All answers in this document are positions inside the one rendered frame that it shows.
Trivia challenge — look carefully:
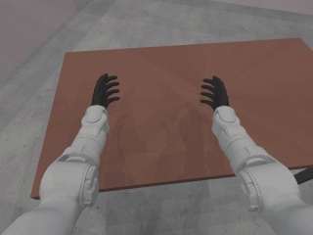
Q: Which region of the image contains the left robot upper arm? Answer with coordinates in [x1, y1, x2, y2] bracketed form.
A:
[1, 161, 99, 235]

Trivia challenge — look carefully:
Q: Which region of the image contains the left robot forearm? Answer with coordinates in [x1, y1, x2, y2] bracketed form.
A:
[39, 105, 110, 202]

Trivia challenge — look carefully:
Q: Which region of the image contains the right robot forearm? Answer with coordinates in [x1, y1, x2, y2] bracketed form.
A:
[211, 106, 300, 198]

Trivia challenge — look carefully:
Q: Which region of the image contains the left robot hand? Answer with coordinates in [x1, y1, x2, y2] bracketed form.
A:
[91, 73, 120, 109]

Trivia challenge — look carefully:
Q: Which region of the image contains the right robot upper arm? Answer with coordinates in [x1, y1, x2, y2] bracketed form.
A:
[237, 162, 313, 235]

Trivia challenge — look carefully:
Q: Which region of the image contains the table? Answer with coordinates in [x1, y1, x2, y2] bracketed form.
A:
[30, 37, 313, 200]

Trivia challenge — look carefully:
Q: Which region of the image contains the right robot hand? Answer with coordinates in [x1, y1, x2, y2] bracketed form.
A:
[200, 75, 230, 112]

